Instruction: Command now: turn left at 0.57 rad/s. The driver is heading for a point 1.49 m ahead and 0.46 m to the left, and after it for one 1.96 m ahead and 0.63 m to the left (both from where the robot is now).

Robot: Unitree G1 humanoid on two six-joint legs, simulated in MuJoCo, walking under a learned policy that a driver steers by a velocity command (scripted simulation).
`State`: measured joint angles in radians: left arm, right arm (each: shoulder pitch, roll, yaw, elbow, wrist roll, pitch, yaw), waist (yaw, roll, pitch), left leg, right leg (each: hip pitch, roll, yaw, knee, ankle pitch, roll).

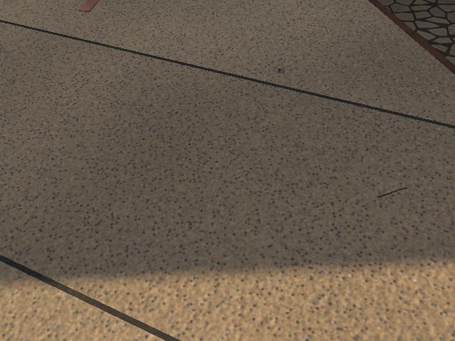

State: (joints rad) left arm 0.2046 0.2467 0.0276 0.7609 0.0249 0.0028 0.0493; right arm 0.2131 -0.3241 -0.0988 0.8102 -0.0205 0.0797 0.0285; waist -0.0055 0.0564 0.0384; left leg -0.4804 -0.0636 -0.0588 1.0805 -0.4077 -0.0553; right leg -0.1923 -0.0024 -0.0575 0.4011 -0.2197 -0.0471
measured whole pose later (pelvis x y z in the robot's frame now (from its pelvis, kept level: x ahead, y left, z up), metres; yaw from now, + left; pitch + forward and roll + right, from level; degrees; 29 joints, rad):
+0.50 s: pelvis +0.00 +0.05 +0.00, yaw +18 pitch +1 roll -1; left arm 0.22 0.32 0.07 0.77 0.04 0.03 -0.02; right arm 0.30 -0.28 -0.05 0.76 -0.01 0.02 0.02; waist -0.01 -0.04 0.02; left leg -0.14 -0.09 -0.11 0.33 -0.20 0.09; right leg -0.49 -0.04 0.02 0.95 -0.29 0.04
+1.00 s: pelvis +0.19 +0.06 +0.00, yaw +24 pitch +1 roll +0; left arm 0.38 0.23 0.03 0.85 0.01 -0.08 -0.01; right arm 0.25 -0.30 -0.04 0.82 -0.05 -0.03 0.04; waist 0.01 0.06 0.01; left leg -0.54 0.02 -0.03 1.02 -0.23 0.04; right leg -0.08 0.06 -0.02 0.28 -0.22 -0.07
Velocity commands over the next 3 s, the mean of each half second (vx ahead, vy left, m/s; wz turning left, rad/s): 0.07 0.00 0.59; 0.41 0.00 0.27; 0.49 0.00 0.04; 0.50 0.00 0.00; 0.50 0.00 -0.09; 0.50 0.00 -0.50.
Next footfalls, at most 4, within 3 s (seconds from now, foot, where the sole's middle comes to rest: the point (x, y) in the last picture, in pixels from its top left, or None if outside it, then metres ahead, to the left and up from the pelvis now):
0.24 left None -0.01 0.12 -0.78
0.76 right None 0.22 -0.01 -0.78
1.26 left None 0.44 0.29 -0.78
1.82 right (174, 249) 0.79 0.27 -0.78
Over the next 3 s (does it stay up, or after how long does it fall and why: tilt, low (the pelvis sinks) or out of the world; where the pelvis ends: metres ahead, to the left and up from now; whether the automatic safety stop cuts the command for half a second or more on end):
stays up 1.19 0.49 -0.03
